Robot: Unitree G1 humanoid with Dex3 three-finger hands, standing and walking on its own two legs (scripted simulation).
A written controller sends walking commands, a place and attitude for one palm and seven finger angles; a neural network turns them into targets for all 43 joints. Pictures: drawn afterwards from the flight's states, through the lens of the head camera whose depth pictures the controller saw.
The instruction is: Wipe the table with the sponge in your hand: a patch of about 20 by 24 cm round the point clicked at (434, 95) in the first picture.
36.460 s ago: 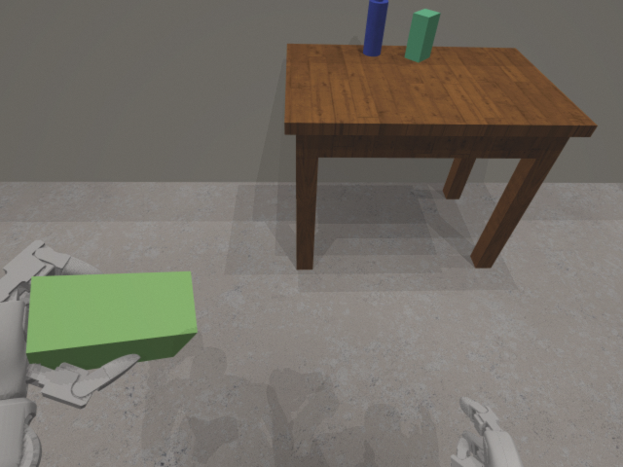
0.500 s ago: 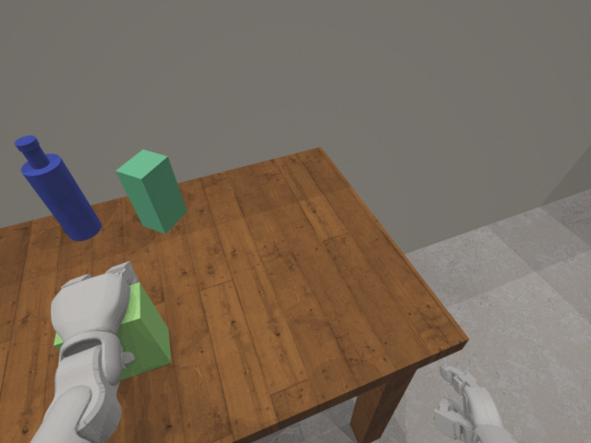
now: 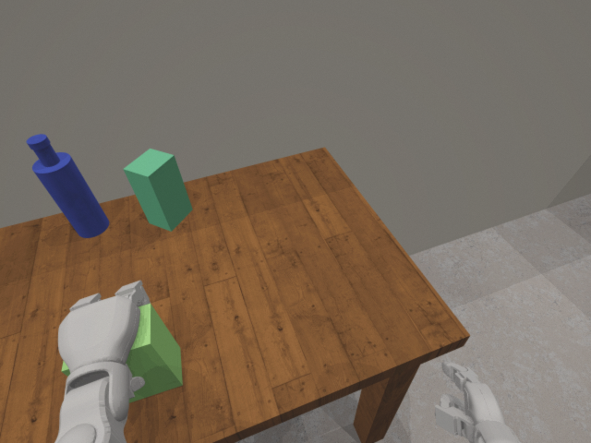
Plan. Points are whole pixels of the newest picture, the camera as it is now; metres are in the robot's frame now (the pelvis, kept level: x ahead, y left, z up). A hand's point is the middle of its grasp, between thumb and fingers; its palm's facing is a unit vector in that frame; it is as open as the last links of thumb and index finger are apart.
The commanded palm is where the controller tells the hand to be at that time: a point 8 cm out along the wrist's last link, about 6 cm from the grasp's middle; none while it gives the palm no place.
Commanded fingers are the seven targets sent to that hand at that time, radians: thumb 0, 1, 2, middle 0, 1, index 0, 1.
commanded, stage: wipe back along the first lane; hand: left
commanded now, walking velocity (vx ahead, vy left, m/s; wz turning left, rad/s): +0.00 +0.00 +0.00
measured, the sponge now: (136, 364) +0.21 +0.28 -0.02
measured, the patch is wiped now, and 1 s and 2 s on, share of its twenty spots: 1.00 1.00 1.00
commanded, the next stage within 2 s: lift the sponge slowly off the table in 0.68 s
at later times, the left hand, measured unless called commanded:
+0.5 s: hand (129, 363) +0.19 +0.25 +0.03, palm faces +0.03 -0.09 -1.00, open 10.5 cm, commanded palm +0.14 +0.24 +0.06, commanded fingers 0.00 0.10 1.30 -1.20 -1.60 -1.20 -1.60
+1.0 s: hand (127, 363) +0.19 +0.26 +0.03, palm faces +0.02 -0.12 -0.99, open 10.5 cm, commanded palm +0.14 +0.25 +0.07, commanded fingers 0.00 0.10 1.30 -1.20 -1.60 -1.20 -1.60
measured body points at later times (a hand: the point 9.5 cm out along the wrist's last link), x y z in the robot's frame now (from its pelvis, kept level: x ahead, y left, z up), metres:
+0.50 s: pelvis -0.01 -0.01 +0.00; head -0.03 -0.04 +0.45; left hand +0.19 +0.26 +0.09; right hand +0.22 -0.22 -0.09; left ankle -0.03 +0.07 -0.74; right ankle +0.00 -0.11 -0.74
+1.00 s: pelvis -0.01 -0.02 +0.00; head -0.03 -0.05 +0.45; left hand +0.19 +0.26 +0.09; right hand +0.23 -0.23 -0.08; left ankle -0.03 +0.07 -0.74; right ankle +0.00 -0.11 -0.74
